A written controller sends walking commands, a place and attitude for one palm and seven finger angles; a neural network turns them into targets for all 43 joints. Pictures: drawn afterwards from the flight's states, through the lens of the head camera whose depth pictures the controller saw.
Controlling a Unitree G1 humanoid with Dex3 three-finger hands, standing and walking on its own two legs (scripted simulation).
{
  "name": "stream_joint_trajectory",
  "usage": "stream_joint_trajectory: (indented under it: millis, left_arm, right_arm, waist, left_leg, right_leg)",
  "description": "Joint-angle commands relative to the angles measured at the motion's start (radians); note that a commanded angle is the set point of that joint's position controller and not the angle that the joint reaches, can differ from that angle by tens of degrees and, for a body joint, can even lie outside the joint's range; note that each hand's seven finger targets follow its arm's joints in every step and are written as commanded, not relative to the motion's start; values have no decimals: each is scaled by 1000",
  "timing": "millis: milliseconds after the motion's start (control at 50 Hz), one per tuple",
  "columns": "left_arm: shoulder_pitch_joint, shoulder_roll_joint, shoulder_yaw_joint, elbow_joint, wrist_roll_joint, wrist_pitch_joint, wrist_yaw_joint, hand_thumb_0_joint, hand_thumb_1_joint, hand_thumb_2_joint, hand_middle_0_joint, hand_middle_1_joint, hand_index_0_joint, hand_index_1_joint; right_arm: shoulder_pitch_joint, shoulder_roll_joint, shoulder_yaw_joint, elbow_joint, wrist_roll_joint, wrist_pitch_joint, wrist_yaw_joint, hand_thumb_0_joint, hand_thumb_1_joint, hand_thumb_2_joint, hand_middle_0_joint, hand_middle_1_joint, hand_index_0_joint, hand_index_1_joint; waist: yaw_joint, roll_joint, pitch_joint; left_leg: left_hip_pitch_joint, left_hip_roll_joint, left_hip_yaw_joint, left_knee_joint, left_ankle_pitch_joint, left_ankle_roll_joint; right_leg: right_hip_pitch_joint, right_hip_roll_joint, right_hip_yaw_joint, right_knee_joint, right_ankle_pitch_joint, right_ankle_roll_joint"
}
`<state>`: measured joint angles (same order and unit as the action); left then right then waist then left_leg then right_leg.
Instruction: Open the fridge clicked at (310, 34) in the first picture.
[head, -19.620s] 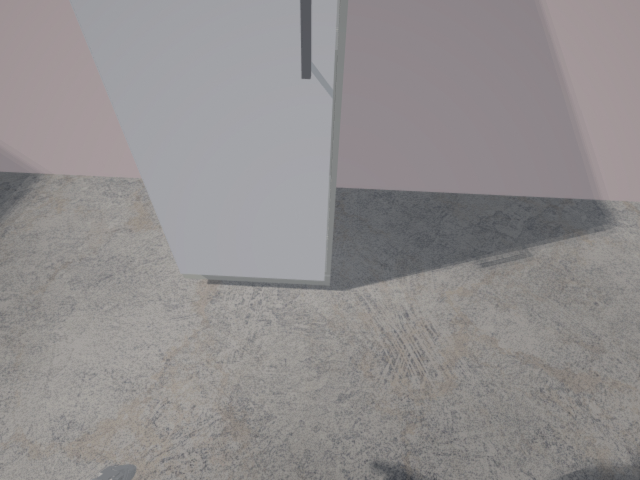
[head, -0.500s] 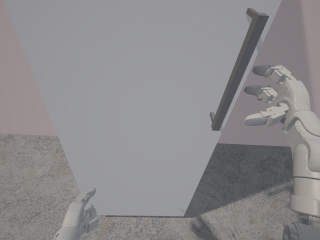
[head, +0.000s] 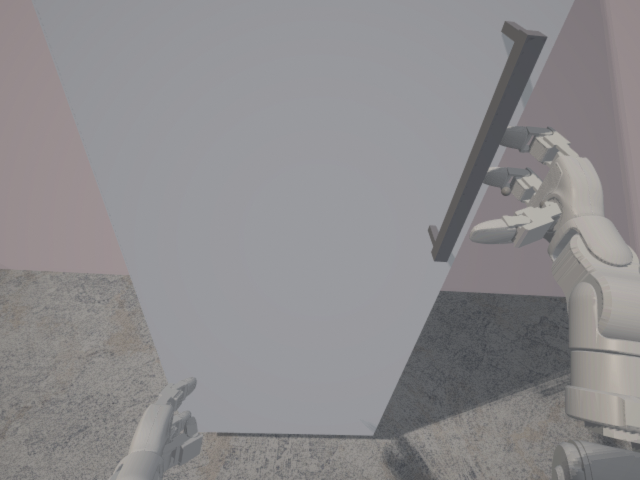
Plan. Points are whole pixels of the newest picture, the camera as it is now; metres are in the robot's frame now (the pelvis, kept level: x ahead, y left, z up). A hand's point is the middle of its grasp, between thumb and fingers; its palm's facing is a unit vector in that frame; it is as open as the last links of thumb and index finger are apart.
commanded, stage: feel for the door with the fingertips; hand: right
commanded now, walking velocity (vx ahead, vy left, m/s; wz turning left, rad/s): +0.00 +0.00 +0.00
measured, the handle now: (470, 159) +0.42 -0.14 +0.25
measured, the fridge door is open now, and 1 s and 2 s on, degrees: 0 0 0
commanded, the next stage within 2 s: slide the fingers in behind the handle in 0.26 s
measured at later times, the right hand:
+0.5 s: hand (503, 184) +0.38 -0.17 +0.25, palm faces +0.03 +1.00 -0.05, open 13.9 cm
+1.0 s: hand (483, 184) +0.37 -0.14 +0.25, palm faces -0.02 +1.00 -0.04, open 14.0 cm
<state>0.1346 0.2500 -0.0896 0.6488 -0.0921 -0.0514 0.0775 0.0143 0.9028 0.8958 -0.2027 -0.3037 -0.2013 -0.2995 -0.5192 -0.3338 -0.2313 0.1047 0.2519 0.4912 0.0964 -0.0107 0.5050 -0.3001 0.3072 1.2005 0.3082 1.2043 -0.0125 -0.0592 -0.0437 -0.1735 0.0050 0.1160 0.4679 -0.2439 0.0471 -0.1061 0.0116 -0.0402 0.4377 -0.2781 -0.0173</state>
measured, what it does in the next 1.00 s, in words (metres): stands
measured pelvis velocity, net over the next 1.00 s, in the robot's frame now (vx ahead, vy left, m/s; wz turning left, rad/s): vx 0.01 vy -0.01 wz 0.00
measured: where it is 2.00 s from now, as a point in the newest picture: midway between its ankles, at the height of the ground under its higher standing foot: outside the picture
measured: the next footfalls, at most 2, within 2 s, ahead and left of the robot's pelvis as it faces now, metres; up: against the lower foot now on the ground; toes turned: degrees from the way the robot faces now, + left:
none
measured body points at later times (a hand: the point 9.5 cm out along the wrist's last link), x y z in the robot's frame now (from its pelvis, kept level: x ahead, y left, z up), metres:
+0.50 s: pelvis +0.00 +0.00 +0.00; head -0.02 +0.03 +0.45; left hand +0.18 +0.23 -0.09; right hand +0.38 -0.23 +0.25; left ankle +0.01 +0.08 -0.74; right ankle -0.02 -0.11 -0.74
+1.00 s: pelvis +0.01 -0.01 +0.00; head -0.02 +0.02 +0.45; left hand +0.21 +0.21 -0.08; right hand +0.37 -0.20 +0.25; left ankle +0.01 +0.08 -0.74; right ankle -0.02 -0.11 -0.74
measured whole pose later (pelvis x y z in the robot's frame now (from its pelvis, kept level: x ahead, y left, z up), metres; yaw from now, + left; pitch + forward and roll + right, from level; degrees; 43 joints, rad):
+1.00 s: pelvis +0.01 -0.01 +0.00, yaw +0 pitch -3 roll +0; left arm 0.13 0.25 -0.08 0.64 -0.09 -0.04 0.08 0.01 0.90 0.90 -0.20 -0.30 -0.20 -0.30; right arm -0.53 -0.27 -0.17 0.06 0.24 0.48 0.06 -0.01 0.51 -0.30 0.31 1.20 0.31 1.20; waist -0.02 -0.06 -0.04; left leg -0.17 0.01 0.11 0.46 -0.25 0.04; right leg -0.10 0.02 -0.05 0.42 -0.28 -0.03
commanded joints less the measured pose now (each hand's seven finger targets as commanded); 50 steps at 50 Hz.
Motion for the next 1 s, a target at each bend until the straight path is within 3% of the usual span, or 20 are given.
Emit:
stream_joint_trajectory:
  millis: [0,60,140,240,260,340,380,400,480,540,560,580,600,660,740,760,820,940,960,980]
  left_arm:
    - [-163,109,43,-156,-11,-58,17,0,900,900,-200,-300,-200,-300]
    - [-146,121,54,-154,-9,-60,17,0,900,900,-200,-300,-200,-300]
    - [-143,110,52,-169,-10,-69,14,0,900,900,-200,-300,-200,-300]
    - [-125,116,56,-157,-12,-75,16,0,900,900,-200,-300,-200,-300]
    - [-121,124,62,-153,-12,-76,16,0,900,900,-200,-300,-200,-300]
    - [-118,115,59,-154,-10,-85,15,0,900,900,-200,-300,-200,-300]
    - [-116,122,60,-152,-10,-79,16,0,900,900,-200,-300,-200,-300]
    - [-119,116,57,-154,-12,-81,17,0,900,900,-200,-300,-200,-300]
    - [-125,113,57,-164,-7,-84,11,0,900,900,-200,-300,-200,-300]
    - [-132,109,53,-169,-6,-81,9,0,900,900,-200,-300,-200,-300]
    - [-128,116,57,-166,-3,-76,7,0,900,900,-200,-300,-200,-300]
    - [-144,110,53,-178,-4,-74,6,0,900,900,-200,-300,-200,-300]
    - [-144,105,51,-180,-4,-74,4,0,900,900,-200,-300,-200,-300]
    - [-148,114,53,-177,-3,-55,0,0,900,900,-200,-300,-200,-300]
    - [-172,99,47,-193,-6,-48,-3,0,900,900,-200,-300,-200,-300]
    - [-169,106,52,-190,-4,-48,0,0,900,900,-200,-300,-200,-300]
    - [-176,95,45,-191,-3,-54,3,0,900,900,-200,-300,-200,-300]
    - [-169,95,45,-177,1,-52,8,0,900,900,-200,-300,-200,-300]
    - [-160,105,51,-168,2,-46,7,0,900,900,-200,-300,-200,-300]
    - [-169,101,47,-174,2,-43,5,0,900,900,-200,-300,-200,-300]
  right_arm:
    - [-520,-193,-34,-106,0,-71,17,0,500,-300,300,1200,300,1200]
    - [-495,-269,-99,-67,5,-92,28,0,500,-300,300,1200,300,1200]
    - [-547,-232,-72,-104,8,-138,49,0,500,-300,300,1200,300,1200]
    - [-582,-212,-53,-71,7,-158,47,0,500,-300,300,1200,300,1200]
    - [-550,-241,-73,-66,7,-162,42,0,500,-300,300,1200,300,1200]
    - [-597,-198,-42,-89,0,-162,39,0,500,-300,300,1200,300,1200]
    - [-561,-224,-63,-66,0,-158,37,0,500,-300,300,1200,300,1200]
    - [-581,-173,-19,-72,0,-158,42,0,500,-300,300,1200,300,1200]
    - [-563,-160,-16,-137,0,-168,40,0,500,-300,300,1200,300,1200]
    - [-514,-160,-35,-152,7,-158,38,0,500,-300,300,1200,300,1200]
    - [-469,-198,-72,-146,7,-156,30,0,500,-300,300,1200,300,1200]
    - [-465,-175,-56,-179,4,-148,29,0,500,-300,300,1200,300,1200]
    - [-456,-154,-47,-179,4,-138,24,0,500,-300,300,1200,300,1200]
    - [-375,-193,-88,-171,1,-105,1,0,500,-300,300,1200,300,1200]
    - [-427,-129,-26,-248,-10,-74,-14,0,500,-300,300,1200,300,1200]
    - [-419,-152,-42,-255,-6,-78,-22,0,500,-300,300,1200,300,1200]
    - [-492,-109,1,-297,-11,-80,-27,0,500,-300,300,1200,300,1200]
    - [-478,-100,-1,-255,-8,-73,-37,0,500,-300,300,1200,300,1200]
    - [-428,-141,-42,-214,-6,-69,-43,0,500,-300,300,1200,300,1200]
    - [-428,-115,-24,-221,-6,-61,-40,0,500,-300,300,1200,300,1200]
  waist:
    - [19,41,-166]
    - [5,75,-210]
    - [7,53,-272]
    - [20,43,-215]
    - [14,65,-217]
    - [17,15,-240]
    - [12,47,-230]
    - [22,49,-221]
    - [12,25,-253]
    - [2,40,-253]
    - [-7,77,-244]
    - [-11,40,-242]
    - [-9,62,-232]
    - [-21,84,-193]
    - [-5,60,-195]
    - [-4,78,-192]
    - [5,13,-216]
    - [2,56,-247]
    - [-5,82,-233]
    - [-5,85,-234]
  left_leg:
    - [42,49,-98,-92,153,-31]
    - [91,54,-107,-89,197,-32]
    - [120,54,-97,-65,282,-28]
    - [72,49,-91,-79,247,-27]
    - [80,50,-96,-84,243,-28]
    - [69,47,-87,-72,263,-21]
    - [79,47,-87,-79,250,-23]
    - [68,45,-86,-77,252,-24]
    - [73,44,-78,-64,269,-16]
    - [83,41,-77,-59,279,-17]
    - [92,41,-76,-62,278,-18]
    - [91,42,-75,-59,281,-16]
    - [88,41,-71,-53,284,-17]
    - [83,39,-73,-61,266,-21]
    - [62,37,-73,-56,251,-23]
    - [61,37,-74,-63,238,-23]
    - [53,36,-74,-54,238,-19]
    - [77,35,-71,-46,280,-19]
    - [84,35,-70,-53,277,-21]
    - [89,37,-71,-53,282,-23]
  right_leg:
    - [-1,-17,64,-46,149,-26]
    - [-4,-22,65,-40,179,-27]
    - [26,-17,60,-40,237,-29]
    - [26,-22,62,-47,213,-29]
    - [27,-27,63,-45,214,-28]
    - [55,-23,66,-47,240,-28]
    - [37,-26,65,-53,231,-28]
    - [45,-24,63,-52,230,-29]
    - [73,-26,74,-55,262,-25]
    - [69,-26,70,-54,263,-22]
    - [64,-31,72,-55,267,-21]
    - [58,-28,67,-60,272,-21]
    - [53,-28,69,-60,272,-19]
    - [29,-30,65,-60,253,-17]
    - [37,-28,61,-56,248,-18]
    - [44,-32,65,-55,238,-18]
    - [67,-26,67,-50,250,-16]
    - [71,-23,69,-43,281,-15]
    - [59,-28,70,-46,276,-14]
    - [48,-25,62,-48,275,-18]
